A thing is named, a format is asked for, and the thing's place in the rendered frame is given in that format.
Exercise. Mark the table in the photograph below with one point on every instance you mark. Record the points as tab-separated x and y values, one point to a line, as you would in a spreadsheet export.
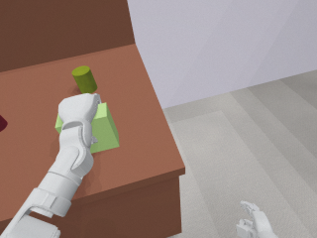
131	191

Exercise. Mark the left robot hand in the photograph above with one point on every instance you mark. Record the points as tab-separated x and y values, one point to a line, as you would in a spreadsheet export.
83	106

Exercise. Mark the right robot hand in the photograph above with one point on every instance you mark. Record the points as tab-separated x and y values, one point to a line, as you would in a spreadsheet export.
250	229

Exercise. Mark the robot left upper arm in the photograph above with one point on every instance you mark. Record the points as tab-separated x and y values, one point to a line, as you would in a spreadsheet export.
31	227

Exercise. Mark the robot left forearm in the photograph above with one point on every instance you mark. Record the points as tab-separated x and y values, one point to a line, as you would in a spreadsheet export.
72	163

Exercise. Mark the sponge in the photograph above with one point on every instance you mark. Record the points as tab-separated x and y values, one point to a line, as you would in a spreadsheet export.
103	129

